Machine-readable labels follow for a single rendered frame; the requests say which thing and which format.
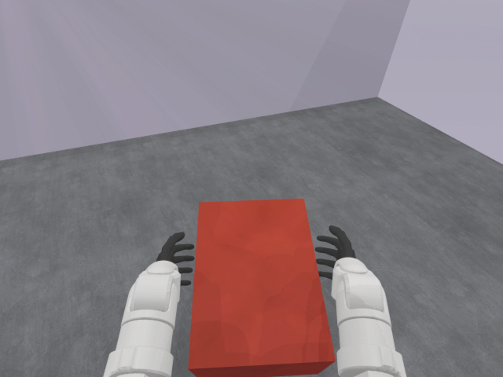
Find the robot right forearm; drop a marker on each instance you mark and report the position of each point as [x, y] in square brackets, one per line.
[367, 346]

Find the robot left forearm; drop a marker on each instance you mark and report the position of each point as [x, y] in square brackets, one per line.
[144, 344]

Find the robot right hand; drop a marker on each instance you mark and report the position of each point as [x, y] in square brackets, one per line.
[342, 244]

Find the carton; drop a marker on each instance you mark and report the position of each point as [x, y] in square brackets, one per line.
[258, 308]

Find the robot left hand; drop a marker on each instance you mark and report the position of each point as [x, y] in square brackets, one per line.
[169, 249]

